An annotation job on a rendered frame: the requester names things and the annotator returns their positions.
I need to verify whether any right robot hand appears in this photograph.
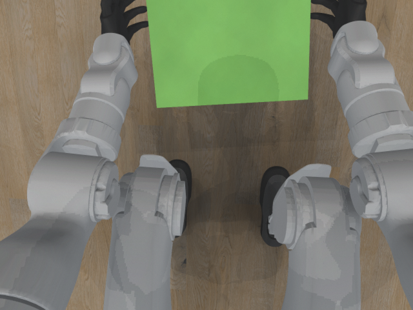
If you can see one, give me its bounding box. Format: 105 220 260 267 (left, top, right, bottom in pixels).
310 0 367 38

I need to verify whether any carton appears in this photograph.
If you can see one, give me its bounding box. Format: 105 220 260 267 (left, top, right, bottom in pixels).
146 0 311 108

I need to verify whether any right robot forearm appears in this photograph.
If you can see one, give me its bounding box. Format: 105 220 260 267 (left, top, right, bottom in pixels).
327 21 413 158

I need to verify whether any left robot hand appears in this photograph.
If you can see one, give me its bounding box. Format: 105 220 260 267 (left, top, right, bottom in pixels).
100 0 148 44

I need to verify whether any robot left upper arm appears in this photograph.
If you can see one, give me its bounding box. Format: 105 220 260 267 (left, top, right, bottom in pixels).
0 152 121 310

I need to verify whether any robot left shin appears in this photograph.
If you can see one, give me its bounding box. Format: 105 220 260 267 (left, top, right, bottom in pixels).
112 154 181 221

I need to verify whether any left robot thigh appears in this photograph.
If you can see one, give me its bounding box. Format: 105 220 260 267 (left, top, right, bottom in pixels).
103 167 186 310

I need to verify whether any robot right upper arm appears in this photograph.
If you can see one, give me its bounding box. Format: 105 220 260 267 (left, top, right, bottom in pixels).
349 149 413 310

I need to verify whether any left robot forearm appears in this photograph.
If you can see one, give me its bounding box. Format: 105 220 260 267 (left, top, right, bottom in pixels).
27 33 138 209

